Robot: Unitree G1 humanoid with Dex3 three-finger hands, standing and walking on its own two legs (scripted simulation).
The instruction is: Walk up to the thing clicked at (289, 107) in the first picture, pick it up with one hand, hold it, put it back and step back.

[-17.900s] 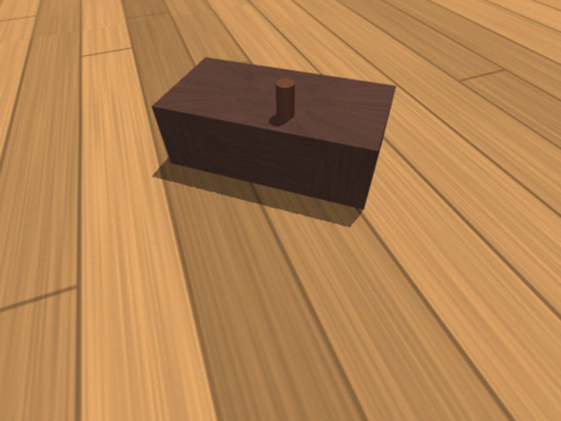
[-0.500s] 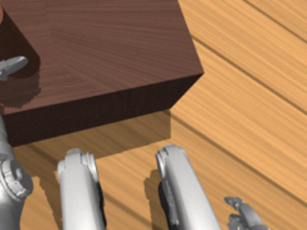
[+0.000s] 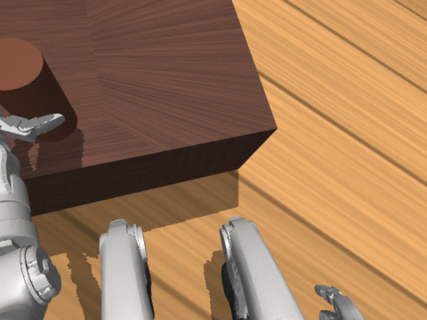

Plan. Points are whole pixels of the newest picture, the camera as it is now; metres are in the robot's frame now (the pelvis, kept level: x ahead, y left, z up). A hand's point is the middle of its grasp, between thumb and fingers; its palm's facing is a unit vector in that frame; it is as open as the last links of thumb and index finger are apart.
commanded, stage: settle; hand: left
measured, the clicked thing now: (34, 97) +0.49 +0.27 +0.00
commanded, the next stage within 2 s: lift in 0.54 s
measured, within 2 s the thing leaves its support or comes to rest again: neither
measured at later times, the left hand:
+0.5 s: hand (0, 85) +0.49 +0.30 +0.04, palm faces +0.29 -0.96 -0.06, open 11.5 cm
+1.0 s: hand out of the picture +0.46 +0.28 +0.08, palm faces +0.29 -0.95 -0.07, open 11.6 cm
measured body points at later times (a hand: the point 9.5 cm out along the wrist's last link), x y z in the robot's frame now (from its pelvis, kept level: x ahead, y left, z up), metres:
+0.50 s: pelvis +0.01 +0.01 +0.04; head +0.20 +0.07 +0.44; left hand +0.47 +0.35 +0.04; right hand +0.10 -0.25 -0.08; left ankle +0.09 +0.16 -0.46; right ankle +0.05 -0.14 -0.46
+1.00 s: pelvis +0.02 +0.01 +0.08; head +0.19 +0.07 +0.50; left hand +0.44 +0.33 +0.09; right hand +0.11 -0.24 -0.04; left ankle +0.09 +0.16 -0.46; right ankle +0.05 -0.14 -0.46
